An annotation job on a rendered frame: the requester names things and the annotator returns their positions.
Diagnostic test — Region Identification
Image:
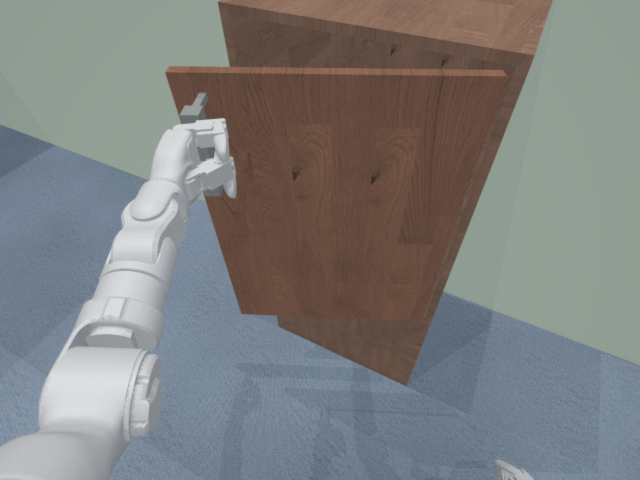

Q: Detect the left robot forearm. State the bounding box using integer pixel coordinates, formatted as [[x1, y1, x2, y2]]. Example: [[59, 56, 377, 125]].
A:
[[38, 179, 190, 428]]

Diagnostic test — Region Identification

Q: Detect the left robot upper arm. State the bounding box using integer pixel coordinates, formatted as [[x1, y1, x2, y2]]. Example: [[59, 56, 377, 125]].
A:
[[0, 346, 162, 480]]

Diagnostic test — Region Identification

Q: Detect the handle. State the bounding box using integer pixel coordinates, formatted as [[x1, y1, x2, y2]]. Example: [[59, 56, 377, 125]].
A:
[[179, 93, 224, 196]]

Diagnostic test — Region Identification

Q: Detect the cupboard door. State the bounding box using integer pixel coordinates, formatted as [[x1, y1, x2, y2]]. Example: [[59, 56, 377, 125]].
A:
[[165, 66, 507, 321]]

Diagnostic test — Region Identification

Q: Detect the right robot hand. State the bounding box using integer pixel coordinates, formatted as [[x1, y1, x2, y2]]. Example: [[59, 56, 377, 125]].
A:
[[493, 460, 534, 480]]

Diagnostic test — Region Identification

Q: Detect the left robot hand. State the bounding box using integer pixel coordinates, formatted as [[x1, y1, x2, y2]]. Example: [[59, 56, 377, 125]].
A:
[[150, 118, 237, 206]]

